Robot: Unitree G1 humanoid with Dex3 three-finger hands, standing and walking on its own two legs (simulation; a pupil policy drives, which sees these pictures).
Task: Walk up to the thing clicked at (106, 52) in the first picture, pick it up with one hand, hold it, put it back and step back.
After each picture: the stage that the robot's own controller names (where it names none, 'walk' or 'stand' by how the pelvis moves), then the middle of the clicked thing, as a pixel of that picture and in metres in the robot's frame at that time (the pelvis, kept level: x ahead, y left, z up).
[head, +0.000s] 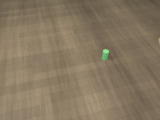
stand; (105, 55) +1.25 -0.27 -0.72
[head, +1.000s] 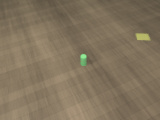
walk; (83, 60) +1.15 +0.05 -0.70
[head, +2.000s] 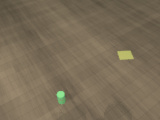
walk; (61, 97) +0.68 +0.20 -0.71
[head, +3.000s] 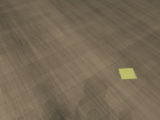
walk; out of the picture +0.41 +0.14 -0.70
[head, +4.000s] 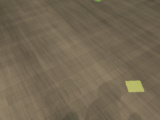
stand; out of the picture +0.36 +0.15 -0.72
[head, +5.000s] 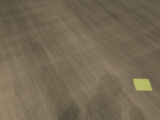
stand; out of the picture +0.35 +0.11 -0.72
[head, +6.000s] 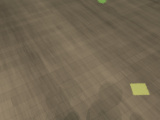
stand; out of the picture +0.35 +0.12 -0.72
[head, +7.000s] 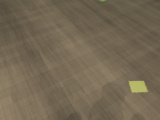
stand; out of the picture +0.37 +0.14 -0.73
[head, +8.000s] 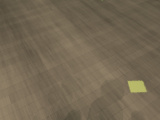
stand; out of the picture +0.36 +0.14 -0.73
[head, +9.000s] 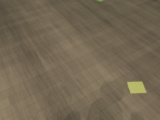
stand; out of the picture +0.35 +0.15 -0.73
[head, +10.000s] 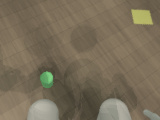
go down; (47, 80) +0.43 +0.14 -0.44
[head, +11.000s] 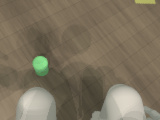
go down; (41, 66) +0.46 +0.15 -0.32
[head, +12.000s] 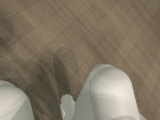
close in; out of the picture +0.46 +0.20 -0.23
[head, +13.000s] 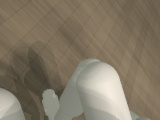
close; out of the picture +0.45 +0.22 -0.23
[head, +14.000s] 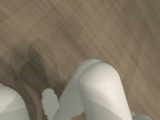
lift; out of the picture +0.44 +0.21 -0.24
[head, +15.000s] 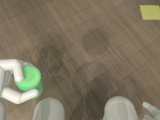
lift; (30, 83) +0.33 +0.17 -0.04
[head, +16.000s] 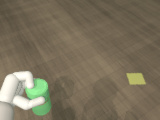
hold; (39, 97) +0.32 +0.15 +0.01
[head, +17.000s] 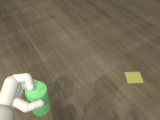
hold; (38, 99) +0.32 +0.15 +0.00
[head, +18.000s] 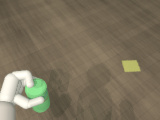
crouch; (38, 96) +0.33 +0.15 -0.03
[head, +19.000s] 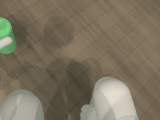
lower; (2, 37) +0.50 +0.18 -0.09
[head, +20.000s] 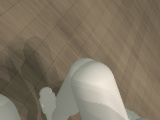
lower; out of the picture +0.46 +0.24 -0.24
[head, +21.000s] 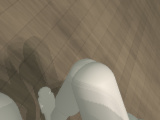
lower; out of the picture +0.46 +0.24 -0.25
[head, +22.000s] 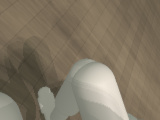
lower; out of the picture +0.47 +0.24 -0.25
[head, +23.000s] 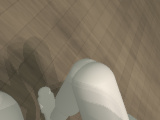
lower; out of the picture +0.46 +0.23 -0.25
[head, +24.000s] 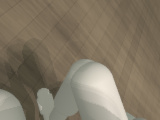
open; out of the picture +0.46 +0.20 -0.25
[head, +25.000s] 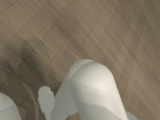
rise; out of the picture +0.45 +0.20 -0.25
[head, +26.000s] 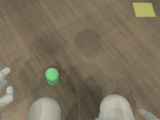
walk; (52, 77) +0.46 +0.12 -0.41
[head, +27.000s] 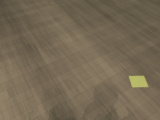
stand; out of the picture +0.38 +0.10 -0.66
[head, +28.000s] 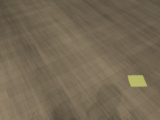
stand; out of the picture +0.39 +0.12 -0.67
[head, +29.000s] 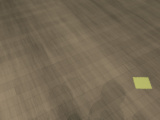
stand; out of the picture +0.39 +0.10 -0.70
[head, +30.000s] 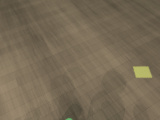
walk; out of the picture +0.42 +0.09 -0.71
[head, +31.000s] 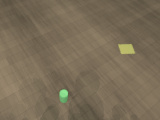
walk; (63, 96) +0.57 +0.09 -0.71
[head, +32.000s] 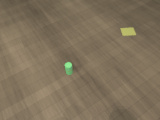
walk; (68, 68) +0.88 +0.17 -0.70
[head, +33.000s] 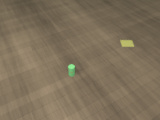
stand; (71, 70) +1.05 +0.10 -0.71
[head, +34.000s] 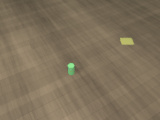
stand; (71, 69) +1.04 +0.11 -0.72
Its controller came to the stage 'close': yes
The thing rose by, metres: 0.73
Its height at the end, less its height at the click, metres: +0.00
